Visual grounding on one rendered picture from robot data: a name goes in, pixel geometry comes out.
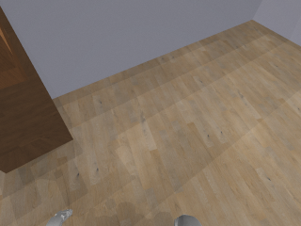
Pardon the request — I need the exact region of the robot left hand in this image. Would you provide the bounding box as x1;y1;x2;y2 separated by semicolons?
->
46;209;72;226

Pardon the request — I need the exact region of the drawer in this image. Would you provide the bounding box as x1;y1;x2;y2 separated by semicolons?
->
0;23;28;89

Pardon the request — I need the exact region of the right robot thigh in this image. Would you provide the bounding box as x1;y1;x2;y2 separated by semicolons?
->
174;215;202;226

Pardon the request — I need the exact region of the cabinet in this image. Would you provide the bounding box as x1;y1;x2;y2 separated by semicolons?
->
0;6;73;173

